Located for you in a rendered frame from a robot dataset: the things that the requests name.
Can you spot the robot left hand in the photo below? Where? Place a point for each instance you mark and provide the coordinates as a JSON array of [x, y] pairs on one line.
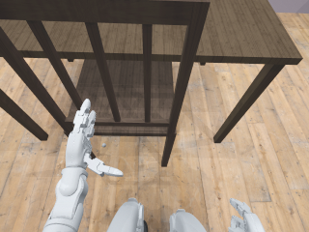
[[79, 143]]

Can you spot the robot right hand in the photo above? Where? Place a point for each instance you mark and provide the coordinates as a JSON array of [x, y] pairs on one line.
[[250, 222]]

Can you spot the robot left forearm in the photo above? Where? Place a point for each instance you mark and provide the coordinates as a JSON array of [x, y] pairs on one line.
[[68, 210]]

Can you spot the robot left shin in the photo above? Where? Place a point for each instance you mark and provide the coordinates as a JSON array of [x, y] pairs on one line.
[[142, 227]]

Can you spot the chair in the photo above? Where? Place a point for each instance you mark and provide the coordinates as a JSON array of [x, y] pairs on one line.
[[130, 98]]

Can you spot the table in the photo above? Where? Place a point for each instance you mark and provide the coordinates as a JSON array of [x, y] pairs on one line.
[[235, 32]]

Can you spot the right robot thigh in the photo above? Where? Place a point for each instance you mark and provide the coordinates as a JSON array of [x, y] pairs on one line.
[[185, 222]]

